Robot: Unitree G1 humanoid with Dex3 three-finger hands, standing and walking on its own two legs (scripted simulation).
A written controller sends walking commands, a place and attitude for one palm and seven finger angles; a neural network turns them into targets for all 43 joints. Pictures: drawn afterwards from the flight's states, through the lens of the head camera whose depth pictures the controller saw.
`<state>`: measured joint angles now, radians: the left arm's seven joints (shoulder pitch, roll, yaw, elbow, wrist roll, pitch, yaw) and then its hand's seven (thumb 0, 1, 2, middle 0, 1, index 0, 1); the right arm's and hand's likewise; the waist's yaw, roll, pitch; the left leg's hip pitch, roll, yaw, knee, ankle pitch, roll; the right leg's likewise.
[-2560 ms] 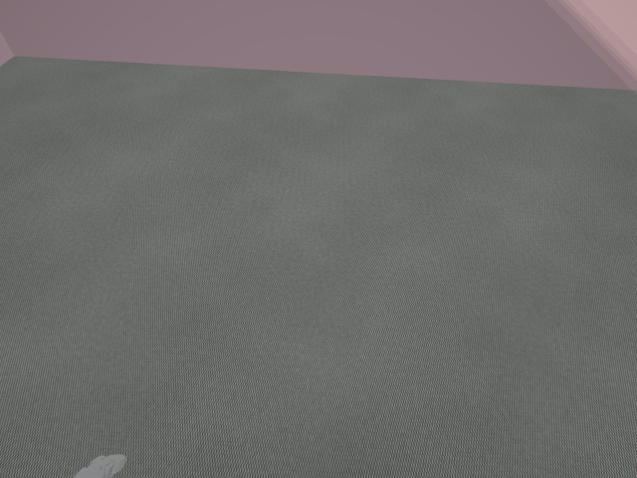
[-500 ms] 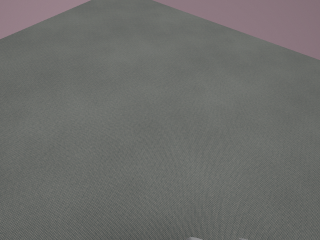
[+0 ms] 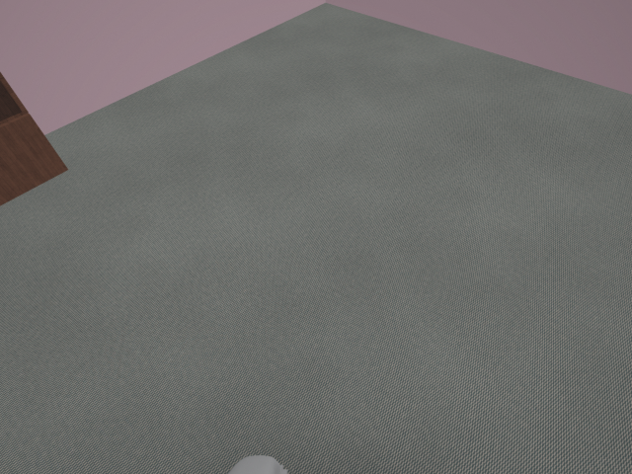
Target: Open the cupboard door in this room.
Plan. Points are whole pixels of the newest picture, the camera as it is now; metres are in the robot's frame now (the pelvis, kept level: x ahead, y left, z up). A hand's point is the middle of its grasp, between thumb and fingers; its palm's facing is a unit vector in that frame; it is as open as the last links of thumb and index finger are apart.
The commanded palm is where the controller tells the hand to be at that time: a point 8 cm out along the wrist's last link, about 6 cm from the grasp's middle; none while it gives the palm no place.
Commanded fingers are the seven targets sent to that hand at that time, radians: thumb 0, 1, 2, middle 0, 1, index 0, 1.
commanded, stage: turn or walk to find it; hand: left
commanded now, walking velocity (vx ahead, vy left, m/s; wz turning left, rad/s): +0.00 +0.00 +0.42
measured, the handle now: out of the picture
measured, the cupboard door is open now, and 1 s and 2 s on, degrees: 0 0 0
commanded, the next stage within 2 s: stand and wait in 0.86 s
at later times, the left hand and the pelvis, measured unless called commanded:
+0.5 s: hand out of the picture +0.03 +0.26 -0.17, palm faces +0.23 -0.94 -0.24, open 7.4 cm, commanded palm none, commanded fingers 0.00 0.90 0.90 -0.20 -0.30 -0.20 -0.30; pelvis -0.01 +0.04 +0.00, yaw +12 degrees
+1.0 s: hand out of the picture -0.07 +0.21 -0.17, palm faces +0.44 -0.87 -0.24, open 7.4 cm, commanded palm none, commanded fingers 0.00 0.90 0.90 -0.20 -0.30 -0.20 -0.30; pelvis -0.02 +0.01 +0.00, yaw +25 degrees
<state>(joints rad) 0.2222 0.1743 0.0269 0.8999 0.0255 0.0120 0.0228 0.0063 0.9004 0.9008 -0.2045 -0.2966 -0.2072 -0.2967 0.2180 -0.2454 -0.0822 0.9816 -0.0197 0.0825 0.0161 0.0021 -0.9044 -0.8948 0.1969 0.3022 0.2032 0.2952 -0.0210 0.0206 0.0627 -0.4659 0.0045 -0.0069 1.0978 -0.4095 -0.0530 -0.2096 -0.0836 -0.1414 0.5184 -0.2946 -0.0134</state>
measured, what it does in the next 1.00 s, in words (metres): steps on the spot, turning left: left foot, then right foot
